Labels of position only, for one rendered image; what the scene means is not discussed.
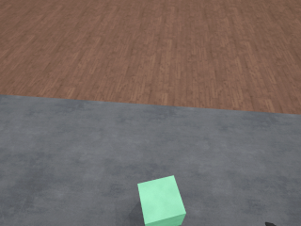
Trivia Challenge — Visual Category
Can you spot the carton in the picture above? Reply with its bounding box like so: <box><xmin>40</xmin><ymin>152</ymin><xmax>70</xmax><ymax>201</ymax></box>
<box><xmin>137</xmin><ymin>175</ymin><xmax>186</xmax><ymax>226</ymax></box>

